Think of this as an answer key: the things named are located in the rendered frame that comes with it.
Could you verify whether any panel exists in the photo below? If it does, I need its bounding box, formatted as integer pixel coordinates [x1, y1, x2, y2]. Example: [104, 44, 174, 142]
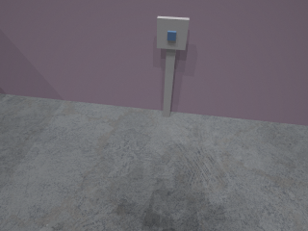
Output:
[157, 16, 190, 117]

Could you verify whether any robot left hand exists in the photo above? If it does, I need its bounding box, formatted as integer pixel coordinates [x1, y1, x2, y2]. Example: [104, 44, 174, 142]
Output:
[39, 220, 64, 231]

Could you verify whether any button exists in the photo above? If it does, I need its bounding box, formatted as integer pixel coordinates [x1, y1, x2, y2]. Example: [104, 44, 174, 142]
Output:
[167, 31, 176, 41]

